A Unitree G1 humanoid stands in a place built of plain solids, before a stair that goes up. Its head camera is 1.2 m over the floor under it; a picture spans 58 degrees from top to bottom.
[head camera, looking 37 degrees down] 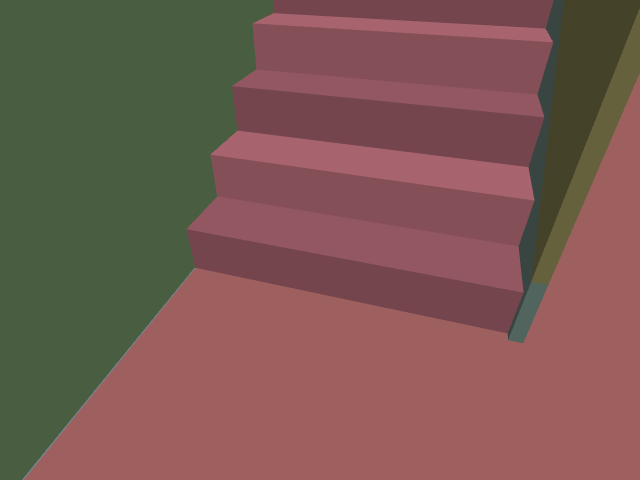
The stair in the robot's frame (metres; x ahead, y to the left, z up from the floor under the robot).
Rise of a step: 0.20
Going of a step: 0.26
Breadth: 1.26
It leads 17 degrees to the right of straight ahead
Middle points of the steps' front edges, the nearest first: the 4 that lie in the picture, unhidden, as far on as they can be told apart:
1.21 -0.07 0.20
1.46 -0.15 0.40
1.71 -0.22 0.61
1.96 -0.29 0.81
